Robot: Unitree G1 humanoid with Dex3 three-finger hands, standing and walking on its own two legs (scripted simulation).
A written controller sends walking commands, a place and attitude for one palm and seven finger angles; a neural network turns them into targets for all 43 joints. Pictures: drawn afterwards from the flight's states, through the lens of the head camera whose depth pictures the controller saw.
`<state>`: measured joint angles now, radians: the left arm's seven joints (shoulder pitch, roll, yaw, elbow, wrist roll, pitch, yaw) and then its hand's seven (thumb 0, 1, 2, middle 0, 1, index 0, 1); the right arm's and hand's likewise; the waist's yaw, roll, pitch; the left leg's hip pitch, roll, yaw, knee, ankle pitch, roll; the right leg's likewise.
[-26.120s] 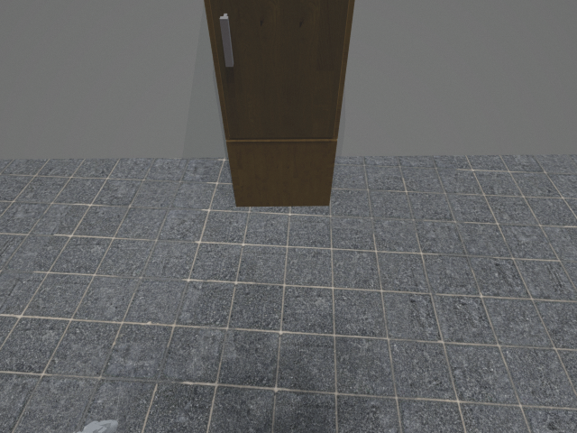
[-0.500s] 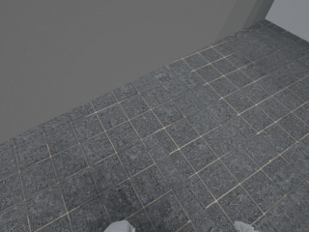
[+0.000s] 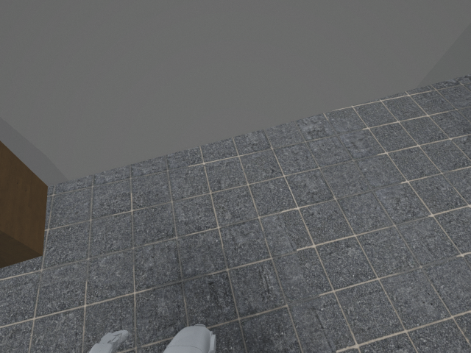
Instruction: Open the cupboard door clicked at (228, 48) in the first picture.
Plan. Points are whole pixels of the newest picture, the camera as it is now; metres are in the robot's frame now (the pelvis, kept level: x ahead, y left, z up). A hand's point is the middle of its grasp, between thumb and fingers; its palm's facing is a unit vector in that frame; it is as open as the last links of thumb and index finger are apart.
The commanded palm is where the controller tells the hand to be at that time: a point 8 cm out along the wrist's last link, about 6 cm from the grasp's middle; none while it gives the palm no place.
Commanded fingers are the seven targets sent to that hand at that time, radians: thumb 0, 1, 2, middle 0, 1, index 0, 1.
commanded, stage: turn to face it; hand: left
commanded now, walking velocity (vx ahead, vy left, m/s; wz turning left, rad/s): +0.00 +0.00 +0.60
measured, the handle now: out of the picture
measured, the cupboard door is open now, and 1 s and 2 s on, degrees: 46 46 46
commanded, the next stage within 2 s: take the last steps up to it in 1.76 s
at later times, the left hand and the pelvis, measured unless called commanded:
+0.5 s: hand out of the picture +0.03 +0.21 -0.16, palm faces +0.32 -0.89 -0.31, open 7.4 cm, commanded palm none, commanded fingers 0.00 0.90 0.90 -0.20 -0.30 -0.20 -0.30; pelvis +0.01 -0.03 -0.01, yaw +18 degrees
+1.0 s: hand out of the picture -0.04 +0.19 -0.16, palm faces +0.61 -0.75 -0.26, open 7.4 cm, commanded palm none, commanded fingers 0.00 0.90 0.90 -0.20 -0.30 -0.20 -0.30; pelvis +0.02 -0.04 +0.00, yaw +36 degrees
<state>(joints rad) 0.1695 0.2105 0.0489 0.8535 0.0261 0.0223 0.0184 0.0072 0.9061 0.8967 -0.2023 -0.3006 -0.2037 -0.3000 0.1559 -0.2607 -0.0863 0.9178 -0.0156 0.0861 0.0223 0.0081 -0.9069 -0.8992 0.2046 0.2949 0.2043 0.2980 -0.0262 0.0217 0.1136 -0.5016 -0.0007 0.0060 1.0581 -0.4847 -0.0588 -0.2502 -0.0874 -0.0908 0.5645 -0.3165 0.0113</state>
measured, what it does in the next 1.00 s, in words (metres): steps on the spot, turning left: left foot, then right foot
